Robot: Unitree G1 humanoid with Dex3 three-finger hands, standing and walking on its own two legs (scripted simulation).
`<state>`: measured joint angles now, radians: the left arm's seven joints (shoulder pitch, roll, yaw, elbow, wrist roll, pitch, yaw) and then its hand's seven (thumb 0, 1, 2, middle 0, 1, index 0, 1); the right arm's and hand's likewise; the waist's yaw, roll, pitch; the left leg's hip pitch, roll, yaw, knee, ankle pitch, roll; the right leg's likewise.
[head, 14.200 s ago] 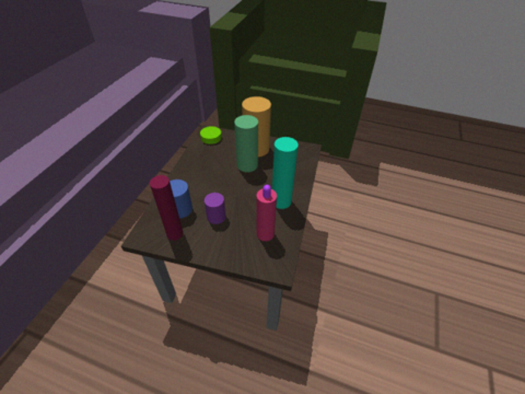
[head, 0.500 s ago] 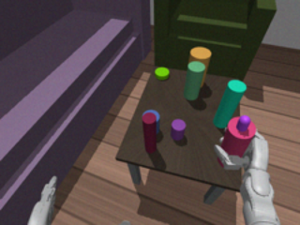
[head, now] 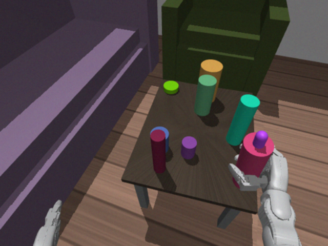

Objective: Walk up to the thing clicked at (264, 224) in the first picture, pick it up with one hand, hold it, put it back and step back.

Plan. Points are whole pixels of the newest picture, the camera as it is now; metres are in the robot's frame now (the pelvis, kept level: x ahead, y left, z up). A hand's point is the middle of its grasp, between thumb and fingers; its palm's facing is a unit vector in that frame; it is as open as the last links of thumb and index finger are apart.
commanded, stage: hold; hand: right
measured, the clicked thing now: (251, 160) +0.33 -0.17 +0.06
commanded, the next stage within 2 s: none
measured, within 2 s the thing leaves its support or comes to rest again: neither
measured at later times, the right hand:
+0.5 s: hand (245, 162) +0.34 -0.17 +0.04, palm faces +0.20 +0.98 +0.00, open 8.2 cm
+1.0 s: hand (247, 163) +0.33 -0.17 +0.04, palm faces +0.20 +0.98 +0.00, open 8.2 cm
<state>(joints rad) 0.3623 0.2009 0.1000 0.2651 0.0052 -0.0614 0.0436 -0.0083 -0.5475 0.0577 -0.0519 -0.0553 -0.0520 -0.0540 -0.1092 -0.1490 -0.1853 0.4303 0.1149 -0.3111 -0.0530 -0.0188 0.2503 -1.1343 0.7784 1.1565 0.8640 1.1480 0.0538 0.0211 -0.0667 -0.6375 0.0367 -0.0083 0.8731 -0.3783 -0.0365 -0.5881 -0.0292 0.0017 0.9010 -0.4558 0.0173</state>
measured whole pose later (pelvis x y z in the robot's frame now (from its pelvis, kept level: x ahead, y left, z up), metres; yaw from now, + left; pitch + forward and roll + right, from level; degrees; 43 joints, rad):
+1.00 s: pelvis +0.00 +0.00 +0.01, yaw +0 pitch +6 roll +0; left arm 0.34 0.20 0.09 0.31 0.00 -0.08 0.06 -0.01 -0.54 0.05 -0.06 -0.06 -0.06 -0.06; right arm -0.12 -0.16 -0.18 0.44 0.12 -0.29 -0.05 -0.02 0.25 -1.14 0.78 1.16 0.86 1.15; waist 0.05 0.02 -0.05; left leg -0.57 0.04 -0.01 0.82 -0.35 -0.03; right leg -0.52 -0.03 0.00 0.83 -0.42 0.02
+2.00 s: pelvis +0.00 +0.00 +0.01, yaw +0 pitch +6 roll +0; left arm 0.34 0.20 0.10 0.32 0.00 -0.09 0.06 -0.01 -0.54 0.05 -0.06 -0.06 -0.06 -0.06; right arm -0.11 -0.15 -0.18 0.44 0.12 -0.29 -0.06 -0.02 0.25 -1.14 0.78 1.16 0.86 1.15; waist 0.05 0.02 -0.05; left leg -0.56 0.04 -0.01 0.81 -0.35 -0.03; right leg -0.51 -0.03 0.00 0.83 -0.43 0.02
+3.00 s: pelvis -0.02 +0.01 -0.03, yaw +0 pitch +15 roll +0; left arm 0.34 0.22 0.09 0.13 0.05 -0.13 0.02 -0.01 -0.52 0.04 -0.06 -0.06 -0.07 -0.05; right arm -0.43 -0.27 -0.36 0.89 0.07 -0.47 -0.03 -0.02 0.25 -1.13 0.78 1.15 0.87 1.15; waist 0.15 0.08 -0.07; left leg -0.89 0.03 -0.01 1.03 -0.40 -0.03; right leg -0.84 -0.04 0.01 1.07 -0.48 0.02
